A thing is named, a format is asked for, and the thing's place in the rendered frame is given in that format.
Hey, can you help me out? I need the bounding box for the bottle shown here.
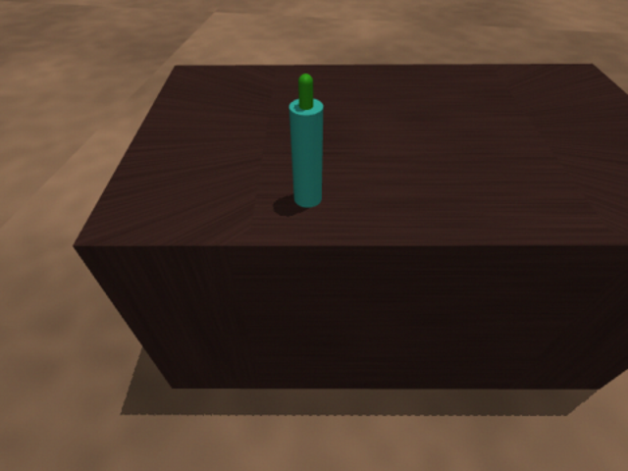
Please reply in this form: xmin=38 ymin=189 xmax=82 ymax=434
xmin=289 ymin=74 xmax=323 ymax=208

